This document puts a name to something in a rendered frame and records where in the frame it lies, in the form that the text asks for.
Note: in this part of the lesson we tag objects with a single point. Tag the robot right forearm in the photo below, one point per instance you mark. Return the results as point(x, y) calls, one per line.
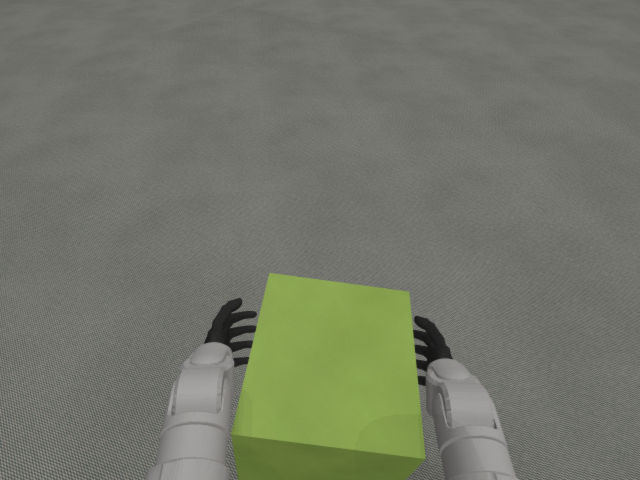
point(470, 438)

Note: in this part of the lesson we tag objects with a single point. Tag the robot left forearm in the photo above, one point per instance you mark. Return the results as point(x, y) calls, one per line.
point(196, 425)

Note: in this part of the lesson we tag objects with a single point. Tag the carton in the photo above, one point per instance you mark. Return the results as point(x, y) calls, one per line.
point(331, 387)

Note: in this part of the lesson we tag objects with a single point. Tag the robot right hand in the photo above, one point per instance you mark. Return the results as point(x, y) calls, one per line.
point(436, 349)

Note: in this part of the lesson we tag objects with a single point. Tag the robot left hand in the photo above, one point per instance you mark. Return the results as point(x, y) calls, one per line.
point(222, 333)

